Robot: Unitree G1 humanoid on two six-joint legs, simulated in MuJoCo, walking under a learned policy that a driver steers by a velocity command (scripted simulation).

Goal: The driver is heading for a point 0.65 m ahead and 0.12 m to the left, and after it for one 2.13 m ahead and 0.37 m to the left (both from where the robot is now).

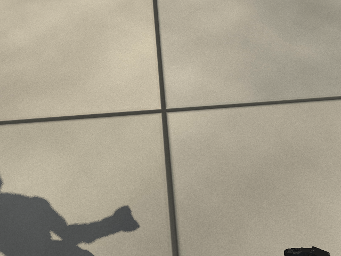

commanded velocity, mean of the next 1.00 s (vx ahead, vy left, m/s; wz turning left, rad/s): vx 0.50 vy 0.00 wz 0.25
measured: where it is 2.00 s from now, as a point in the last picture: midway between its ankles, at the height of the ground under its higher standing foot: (154, 169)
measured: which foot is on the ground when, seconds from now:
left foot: up 0.00-0.04, down 0.06-0.58, up 0.60-1.00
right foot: down 0.00-0.06, up 0.08-0.54, down 0.56-1.00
